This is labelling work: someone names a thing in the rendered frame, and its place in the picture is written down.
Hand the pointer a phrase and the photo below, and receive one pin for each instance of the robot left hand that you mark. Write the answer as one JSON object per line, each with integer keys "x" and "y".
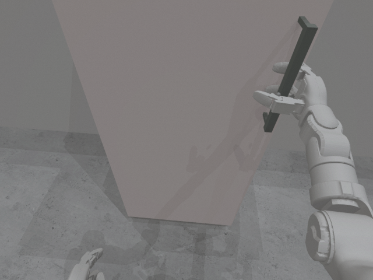
{"x": 81, "y": 271}

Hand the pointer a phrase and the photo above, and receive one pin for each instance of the fridge door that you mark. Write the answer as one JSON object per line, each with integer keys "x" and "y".
{"x": 170, "y": 86}

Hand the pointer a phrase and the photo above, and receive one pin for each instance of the robot right upper arm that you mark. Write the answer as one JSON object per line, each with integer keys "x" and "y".
{"x": 342, "y": 243}

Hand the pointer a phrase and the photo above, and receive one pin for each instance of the robot right forearm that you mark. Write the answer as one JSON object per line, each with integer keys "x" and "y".
{"x": 331, "y": 167}

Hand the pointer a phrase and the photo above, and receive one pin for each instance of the handle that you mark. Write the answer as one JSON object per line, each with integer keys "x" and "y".
{"x": 303, "y": 44}

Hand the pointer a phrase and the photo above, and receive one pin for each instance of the robot right hand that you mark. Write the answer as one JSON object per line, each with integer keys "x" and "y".
{"x": 312, "y": 91}

